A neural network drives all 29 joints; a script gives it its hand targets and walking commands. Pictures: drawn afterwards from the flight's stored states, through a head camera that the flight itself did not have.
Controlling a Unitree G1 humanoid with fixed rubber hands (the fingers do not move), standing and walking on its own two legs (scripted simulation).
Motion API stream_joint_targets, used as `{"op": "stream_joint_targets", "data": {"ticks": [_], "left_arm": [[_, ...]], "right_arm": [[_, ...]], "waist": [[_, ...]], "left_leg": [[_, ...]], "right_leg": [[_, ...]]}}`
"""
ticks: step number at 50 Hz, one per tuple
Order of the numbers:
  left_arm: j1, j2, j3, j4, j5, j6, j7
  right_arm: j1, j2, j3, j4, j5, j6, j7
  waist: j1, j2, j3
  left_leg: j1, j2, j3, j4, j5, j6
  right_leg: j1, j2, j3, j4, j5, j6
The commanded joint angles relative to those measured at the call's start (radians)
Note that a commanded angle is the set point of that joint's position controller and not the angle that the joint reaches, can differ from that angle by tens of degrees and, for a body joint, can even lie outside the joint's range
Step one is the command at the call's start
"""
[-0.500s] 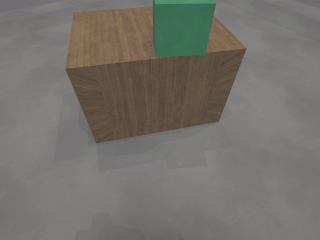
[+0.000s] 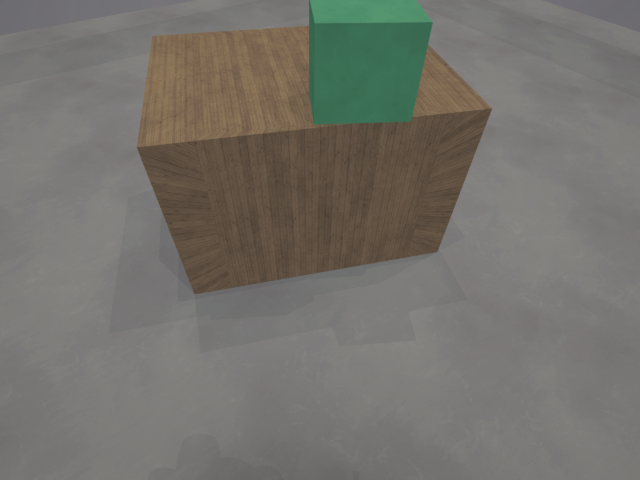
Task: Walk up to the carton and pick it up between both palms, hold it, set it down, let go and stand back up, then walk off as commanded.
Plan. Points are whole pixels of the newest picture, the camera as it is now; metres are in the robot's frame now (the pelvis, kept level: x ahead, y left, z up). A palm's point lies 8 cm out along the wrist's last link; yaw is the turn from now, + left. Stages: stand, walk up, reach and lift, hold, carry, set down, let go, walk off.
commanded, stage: stand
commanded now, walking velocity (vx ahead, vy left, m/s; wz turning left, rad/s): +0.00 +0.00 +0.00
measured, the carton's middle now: (362, 61) +1.11 -0.11 +0.01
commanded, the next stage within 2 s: none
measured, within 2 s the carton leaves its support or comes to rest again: neither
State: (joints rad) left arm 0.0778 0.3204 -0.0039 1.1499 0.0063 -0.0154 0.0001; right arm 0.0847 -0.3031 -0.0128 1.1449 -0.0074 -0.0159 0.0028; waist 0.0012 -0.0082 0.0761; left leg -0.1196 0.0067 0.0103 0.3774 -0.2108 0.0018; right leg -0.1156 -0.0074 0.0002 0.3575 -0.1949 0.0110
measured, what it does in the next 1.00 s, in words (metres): stands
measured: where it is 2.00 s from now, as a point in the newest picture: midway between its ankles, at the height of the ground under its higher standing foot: outside the picture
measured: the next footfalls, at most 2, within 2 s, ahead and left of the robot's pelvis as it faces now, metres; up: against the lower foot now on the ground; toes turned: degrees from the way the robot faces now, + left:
none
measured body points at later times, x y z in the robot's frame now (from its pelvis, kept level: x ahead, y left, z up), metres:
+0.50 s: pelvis +0.00 +0.01 +0.00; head +0.02 +0.01 +0.45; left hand +0.07 +0.29 -0.14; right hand +0.07 -0.28 -0.14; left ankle +0.00 +0.12 -0.75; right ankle +0.00 -0.13 -0.75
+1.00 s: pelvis +0.01 +0.01 +0.00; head +0.03 +0.01 +0.45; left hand +0.08 +0.29 -0.14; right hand +0.09 -0.28 -0.14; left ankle +0.00 +0.12 -0.75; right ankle +0.00 -0.13 -0.75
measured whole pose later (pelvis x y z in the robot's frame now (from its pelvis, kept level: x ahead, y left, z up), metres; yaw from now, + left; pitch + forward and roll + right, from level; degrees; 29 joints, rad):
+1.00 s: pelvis +0.01 +0.01 +0.00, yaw +1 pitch -2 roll +0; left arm 0.10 0.32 -0.01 1.14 0.01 -0.01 0.00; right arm 0.10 -0.31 -0.01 1.15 -0.01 -0.02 0.00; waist 0.00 -0.01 0.07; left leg -0.10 -0.01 0.01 0.34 -0.21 0.01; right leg -0.10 -0.03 0.00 0.33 -0.20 0.02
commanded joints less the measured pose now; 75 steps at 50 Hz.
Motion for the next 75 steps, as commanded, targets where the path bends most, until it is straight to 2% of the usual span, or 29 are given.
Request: {"op": "stream_joint_targets", "data": {"ticks": [1,2,3,4,10,11,13,15,17,18,20,22,27,30,36,39,41,45,47,54,56,58,59,62,64,66,68,73,75], "left_arm": [[-0.067,0.199,0.039,-0.071,0.007,-0.019,0.016],[-0.047,0.207,0.042,-0.060,0.007,-0.021,0.015],[-0.042,0.173,0.033,-0.064,0.011,-0.021,0.017],[-0.067,0.225,0.043,-0.064,0.010,-0.023,0.019],[-0.050,0.214,0.043,-0.073,-0.003,-0.020,0.015],[-0.048,0.225,0.044,-0.067,0.003,-0.021,0.016],[-0.036,0.213,0.043,-0.058,0.003,-0.027,0.018],[-0.041,0.220,0.047,-0.062,0.003,-0.020,0.016],[-0.025,0.203,0.036,-0.057,-0.001,-0.022,0.015],[-0.032,0.232,0.042,-0.052,-0.002,-0.025,0.019],[-0.035,0.210,0.042,-0.063,0.005,-0.022,0.018],[-0.033,0.211,0.040,-0.060,0.001,-0.021,0.016],[-0.044,0.192,0.034,-0.072,0.002,-0.018,0.015],[-0.022,0.226,0.040,-0.056,0.002,-0.020,0.016],[-0.015,0.189,0.037,-0.066,0.002,-0.018,0.015],[-0.034,0.228,0.037,-0.065,0.006,-0.020,0.017],[-0.013,0.224,0.042,-0.066,0.002,-0.021,0.017],[0.002,0.200,0.037,-0.059,-0.004,-0.021,0.013],[-0.029,0.211,0.036,-0.075,0.004,-0.021,0.015],[0.000,0.198,0.031,-0.059,0.001,-0.021,0.018],[0.001,0.191,0.032,-0.072,0.000,-0.019,0.016],[-0.028,0.236,0.047,-0.077,-0.003,-0.023,0.015],[-0.015,0.216,0.042,-0.070,0.006,-0.023,0.016],[0.007,0.210,0.041,-0.067,0.002,-0.022,0.020],[-0.009,0.213,0.039,-0.077,0.003,-0.022,0.018],[-0.022,0.206,0.038,-0.081,0.003,-0.017,0.021],[-0.006,0.225,0.044,-0.070,-0.001,-0.015,0.019],[-0.040,0.237,0.048,-0.082,0.008,-0.018,0.017],[-0.019,0.210,0.040,-0.073,0.003,-0.022,0.017]], "right_arm": [[-0.038,-0.210,-0.037,-0.065,0.000,-0.024,-0.021],[-0.056,-0.211,-0.036,-0.064,0.003,-0.024,-0.018],[-0.061,-0.239,-0.045,-0.066,-0.005,-0.027,-0.016],[-0.027,-0.208,-0.039,-0.059,0.003,-0.024,-0.014],[-0.034,-0.217,-0.042,-0.061,0.000,-0.029,-0.016],[-0.028,-0.212,-0.044,-0.058,-0.002,-0.027,-0.011],[-0.033,-0.230,-0.050,-0.063,0.003,-0.025,-0.016],[-0.036,-0.217,-0.046,-0.062,0.004,-0.025,-0.012],[-0.012,-0.233,-0.044,-0.051,0.001,-0.027,-0.014],[-0.020,-0.209,-0.044,-0.053,0.003,-0.024,-0.011],[-0.048,-0.227,-0.049,-0.064,0.005,-0.025,-0.009],[-0.017,-0.200,-0.039,-0.054,0.001,-0.020,-0.013],[-0.030,-0.235,-0.046,-0.063,-0.005,-0.024,-0.015],[-0.041,-0.233,-0.046,-0.060,0.001,-0.023,-0.014],[-0.017,-0.231,-0.043,-0.052,0.000,-0.030,-0.017],[-0.039,-0.213,-0.037,-0.065,0.005,-0.027,-0.018],[-0.022,-0.226,-0.041,-0.055,-0.007,-0.023,-0.017],[0.005,-0.216,-0.038,-0.054,0.002,-0.028,-0.015],[0.012,-0.235,-0.042,-0.056,0.002,-0.028,-0.016],[-0.019,-0.238,-0.040,-0.065,0.006,-0.024,-0.021],[-0.029,-0.234,-0.044,-0.063,-0.002,-0.026,-0.018],[-0.016,-0.207,-0.034,-0.054,0.001,-0.027,-0.017],[0.011,-0.226,-0.045,-0.059,0.000,-0.022,-0.018],[0.008,-0.241,-0.043,-0.050,0.004,-0.023,-0.019],[-0.010,-0.225,-0.048,-0.067,0.002,-0.024,-0.014],[-0.022,-0.220,-0.042,-0.065,0.001,-0.026,-0.016],[-0.040,-0.247,-0.046,-0.062,0.005,-0.024,-0.017],[-0.022,-0.219,-0.038,-0.062,-0.001,-0.022,-0.021],[-0.027,-0.235,-0.044,-0.062,0.001,-0.028,-0.016]], "waist": [[0.003,0.036,-0.089],[0.011,-0.015,-0.092],[0.011,0.021,-0.076],[-0.008,-0.016,-0.102],[0.005,0.049,-0.089],[-0.001,-0.012,-0.114],[-0.005,0.049,-0.126],[-0.003,-0.008,-0.109],[0.001,0.025,-0.099],[-0.007,-0.029,-0.105],[-0.001,0.041,-0.098],[0.007,-0.012,-0.096],[-0.003,0.025,-0.102],[-0.002,-0.024,-0.093],[0.015,0.050,-0.117],[-0.009,0.014,-0.103],[0.012,-0.009,-0.112],[0.003,0.043,-0.128],[-0.015,-0.006,-0.105],[0.008,-0.013,-0.122],[0.014,0.032,-0.130],[0.001,-0.027,-0.130],[-0.011,0.019,-0.125],[0.001,0.028,-0.138],[-0.003,-0.018,-0.139],[-0.006,0.015,-0.142],[0.022,0.015,-0.100],[-0.015,0.018,-0.113],[-0.002,0.033,-0.122]], "left_leg": [[-0.011,0.117,-0.098,-0.092,0.130,0.026],[-0.001,0.126,-0.105,-0.096,0.121,0.032],[-0.003,0.122,-0.098,-0.087,0.097,0.032],[0.013,0.125,-0.105,-0.096,0.130,0.030],[-0.001,0.116,-0.104,-0.099,0.139,0.026],[0.021,0.127,-0.108,-0.109,0.165,0.032],[0.035,0.126,-0.101,-0.091,0.184,0.032],[0.031,0.122,-0.102,-0.089,0.188,0.027],[0.022,0.118,-0.096,-0.101,0.195,0.029],[0.026,0.128,-0.111,-0.103,0.196,0.036],[0.017,0.123,-0.105,-0.103,0.168,0.025],[0.017,0.120,-0.113,-0.111,0.147,0.031],[-0.003,0.113,-0.095,-0.100,0.190,0.025],[0.032,0.118,-0.101,-0.093,0.218,0.027],[0.017,0.112,-0.098,-0.099,0.211,0.025],[0.049,0.124,-0.102,-0.089,0.255,0.027],[0.022,0.120,-0.103,-0.089,0.228,0.033],[0.027,0.117,-0.101,-0.091,0.240,0.022],[0.047,0.124,-0.101,-0.095,0.248,0.027],[0.042,0.123,-0.103,-0.093,0.261,0.031],[0.058,0.123,-0.097,-0.093,0.276,0.024],[0.051,0.131,-0.113,-0.078,0.271,0.029],[0.045,0.120,-0.094,-0.087,0.275,0.029],[0.051,0.122,-0.095,-0.093,0.275,0.028],[0.067,0.126,-0.102,-0.086,0.315,0.024],[0.041,0.121,-0.099,-0.098,0.283,0.024],[0.025,0.120,-0.100,-0.099,0.255,0.029],[0.036,0.120,-0.093,-0.097,0.235,0.021],[0.029,0.119,-0.094,-0.098,0.233,0.021]], "right_leg": [[0.015,-0.118,0.091,-0.058,0.108,-0.035],[-0.007,-0.111,0.090,-0.060,0.088,-0.033],[-0.011,-0.110,0.091,-0.068,0.086,-0.034],[0.001,-0.117,0.098,-0.066,0.093,-0.035],[0.015,-0.119,0.098,-0.069,0.120,-0.034],[0.027,-0.120,0.085,-0.065,0.125,-0.034],[0.037,-0.122,0.093,-0.069,0.145,-0.032],[0.015,-0.113,0.076,-0.061,0.157,-0.031],[0.020,-0.116,0.086,-0.067,0.140,-0.031],[0.019,-0.115,0.078,-0.051,0.120,-0.038],[0.013,-0.119,0.078,-0.056,0.115,-0.036],[0.017,-0.118,0.085,-0.068,0.107,-0.034],[0.049,-0.120,0.074,-0.067,0.149,-0.026],[0.014,-0.116,0.067,-0.066,0.160,-0.026],[0.054,-0.124,0.090,-0.067,0.172,-0.030],[0.001,-0.119,0.071,-0.057,0.155,-0.030],[0.045,-0.127,0.074,-0.067,0.147,-0.029],[0.059,-0.134,0.082,-0.063,0.185,-0.034],[0.023,-0.128,0.068,-0.064,0.188,-0.030],[0.047,-0.132,0.086,-0.069,0.193,-0.030],[0.048,-0.128,0.073,-0.073,0.175,-0.029],[0.046,-0.126,0.077,-0.076,0.192,-0.028],[0.051,-0.130,0.075,-0.070,0.219,-0.024],[0.067,-0.131,0.080,-0.067,0.214,-0.030],[0.056,-0.124,0.061,-0.062,0.221,-0.028],[0.074,-0.132,0.074,-0.071,0.215,-0.029],[0.056,-0.140,0.081,-0.087,0.192,-0.029],[0.043,-0.131,0.079,-0.085,0.194,-0.028],[0.063,-0.126,0.071,-0.076,0.184,-0.032]]}}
